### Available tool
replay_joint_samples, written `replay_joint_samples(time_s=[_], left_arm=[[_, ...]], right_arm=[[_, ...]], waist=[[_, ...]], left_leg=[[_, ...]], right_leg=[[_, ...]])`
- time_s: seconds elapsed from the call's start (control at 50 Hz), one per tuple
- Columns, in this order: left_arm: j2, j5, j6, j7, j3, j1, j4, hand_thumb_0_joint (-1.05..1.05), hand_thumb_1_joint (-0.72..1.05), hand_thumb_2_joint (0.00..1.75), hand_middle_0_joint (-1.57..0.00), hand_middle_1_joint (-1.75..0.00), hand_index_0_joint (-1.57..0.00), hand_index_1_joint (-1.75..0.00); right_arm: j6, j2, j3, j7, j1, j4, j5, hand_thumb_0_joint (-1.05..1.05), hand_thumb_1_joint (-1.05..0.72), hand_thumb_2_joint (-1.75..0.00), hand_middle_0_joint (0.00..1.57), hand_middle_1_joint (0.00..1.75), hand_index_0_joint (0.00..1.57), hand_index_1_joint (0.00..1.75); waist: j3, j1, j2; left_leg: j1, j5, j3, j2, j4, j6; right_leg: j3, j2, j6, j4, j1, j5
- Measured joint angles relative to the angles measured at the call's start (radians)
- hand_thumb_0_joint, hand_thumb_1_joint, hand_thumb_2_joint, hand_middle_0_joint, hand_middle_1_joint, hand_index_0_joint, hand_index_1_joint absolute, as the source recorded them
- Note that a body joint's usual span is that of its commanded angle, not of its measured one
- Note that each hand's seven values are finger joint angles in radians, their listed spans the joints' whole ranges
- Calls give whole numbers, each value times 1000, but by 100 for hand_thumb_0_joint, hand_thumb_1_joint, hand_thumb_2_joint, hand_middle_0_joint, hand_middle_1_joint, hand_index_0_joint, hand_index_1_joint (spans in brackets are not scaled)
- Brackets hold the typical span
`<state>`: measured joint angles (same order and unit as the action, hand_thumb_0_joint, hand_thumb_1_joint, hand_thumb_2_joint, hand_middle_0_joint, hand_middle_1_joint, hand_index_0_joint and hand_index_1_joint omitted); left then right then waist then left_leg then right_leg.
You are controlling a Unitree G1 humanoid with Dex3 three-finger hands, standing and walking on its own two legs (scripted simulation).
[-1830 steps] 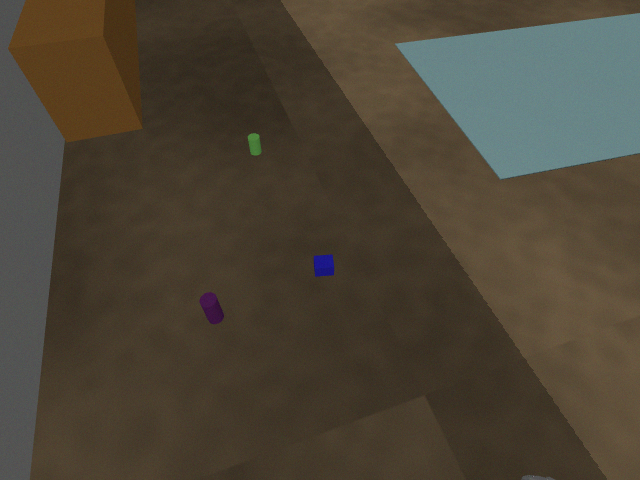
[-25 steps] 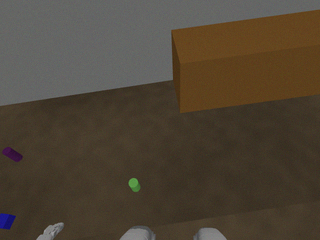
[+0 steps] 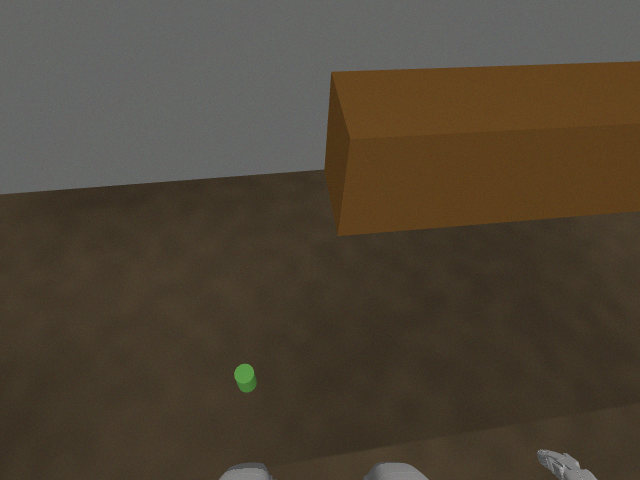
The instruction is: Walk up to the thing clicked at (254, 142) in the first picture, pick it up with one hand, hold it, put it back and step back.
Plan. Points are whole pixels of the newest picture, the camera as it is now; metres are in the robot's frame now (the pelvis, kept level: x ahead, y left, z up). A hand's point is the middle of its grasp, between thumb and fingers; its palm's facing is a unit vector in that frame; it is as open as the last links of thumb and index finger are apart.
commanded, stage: walk up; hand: left
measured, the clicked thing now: (245, 378) +0.44 +0.20 -0.71
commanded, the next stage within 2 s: stand in 0.42 s
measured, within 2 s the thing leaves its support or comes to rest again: neither
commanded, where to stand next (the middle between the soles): +0.04 -0.02 m, yaw -2 degrees
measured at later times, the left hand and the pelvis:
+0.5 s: hand out of the picture +0.12 +0.23 -0.12, palm faces -0.02 -0.94 -0.34, open 7.4 cm; pelvis +0.00 -0.02 +0.02, yaw +1 degrees
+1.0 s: hand out of the picture +0.05 +0.25 -0.13, palm faces -0.01 -0.94 -0.35, open 7.4 cm; pelvis -0.01 -0.02 +0.03, yaw +1 degrees
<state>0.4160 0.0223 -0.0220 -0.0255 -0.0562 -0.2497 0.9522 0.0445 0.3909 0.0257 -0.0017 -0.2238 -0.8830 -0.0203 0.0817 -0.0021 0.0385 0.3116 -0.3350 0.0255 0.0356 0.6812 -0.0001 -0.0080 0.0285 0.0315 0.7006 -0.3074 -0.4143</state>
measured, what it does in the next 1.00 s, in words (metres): stands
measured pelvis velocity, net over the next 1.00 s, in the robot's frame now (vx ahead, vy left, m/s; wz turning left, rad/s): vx -0.01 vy -0.02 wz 0.02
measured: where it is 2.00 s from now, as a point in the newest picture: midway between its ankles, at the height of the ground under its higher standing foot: outside the picture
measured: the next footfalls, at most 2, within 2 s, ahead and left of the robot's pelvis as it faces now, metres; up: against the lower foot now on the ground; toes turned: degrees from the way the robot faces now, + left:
none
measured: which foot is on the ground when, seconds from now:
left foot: down 0.00-1.00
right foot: down 0.00-1.00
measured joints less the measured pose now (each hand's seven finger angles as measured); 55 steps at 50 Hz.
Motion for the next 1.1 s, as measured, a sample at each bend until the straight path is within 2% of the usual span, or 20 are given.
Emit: replay_joint_samples(time_s=[0.02,0.06,0.1,0.16,0.32,0.46,0.56,0.7,1.1], left_arm=[[-6,1,6,2,-1,7,3,1,91,89,-21,-30,-21,-30],[-20,5,17,7,3,23,6,1,91,89,-21,-30,-21,-30],[-26,0,23,7,15,33,7,1,90,89,-21,-30,-21,-30],[-40,-7,18,6,29,60,15,1,90,89,-21,-30,-21,-30],[-48,-14,22,9,39,149,29,1,90,89,-21,-30,-21,-30],[-57,-18,20,7,46,194,72,1,90,89,-21,-30,-21,-30],[-63,-19,30,4,53,199,123,1,90,89,-21,-30,-21,-30],[-57,-18,33,6,51,190,175,1,90,89,-21,-30,-21,-30],[-54,-11,32,13,55,133,211,1,90,89,-21,-30,-21,-30]], right_arm=[[-5,7,2,-2,5,-4,4,0,-90,-89,21,30,21,30],[-18,16,5,-9,16,-16,18,0,-90,-89,21,30,21,30],[-23,15,4,-13,23,-31,25,0,-90,-89,21,30,20,30],[-14,10,-1,-11,32,-56,26,0,-91,-89,20,30,20,30],[-15,-16,-26,-3,67,-113,25,0,-91,-89,21,30,20,30],[-18,-27,-33,7,83,-169,14,0,-91,-89,21,30,20,30],[-21,-30,-32,12,92,-210,13,0,-91,-89,21,30,20,30],[-22,-36,-29,17,103,-248,11,0,-91,-89,20,30,20,30],[-32,-39,-25,19,123,-263,9,0,-91,-89,20,30,20,30]], waist=[[7,-1,-12],[21,5,-42],[21,4,-39],[16,10,-31],[5,16,-35],[-17,22,-35],[-24,27,-40],[-24,18,-39],[-37,0,-42]], left_leg=[[7,-9,-5,11,17,-8],[15,-17,-27,31,39,-11],[4,-18,-36,17,19,-3],[-23,14,-29,-2,-33,-27],[-53,47,-34,4,-86,-36],[-95,96,-32,7,-173,-40],[-132,133,-32,7,-245,-39],[-157,168,-32,4,-305,-37],[-157,188,-33,2,-338,-35]], right_leg=[[6,-7,-15,-38,14,74],[26,-27,-35,-49,25,92],[24,-20,-36,-38,21,78],[16,0,-39,-35,23,71],[23,-7,-30,-79,51,97],[24,-10,-33,-169,93,148],[25,-11,-38,-248,134,190],[27,-8,-41,-306,159,224],[28,-6,-44,-344,161,245]])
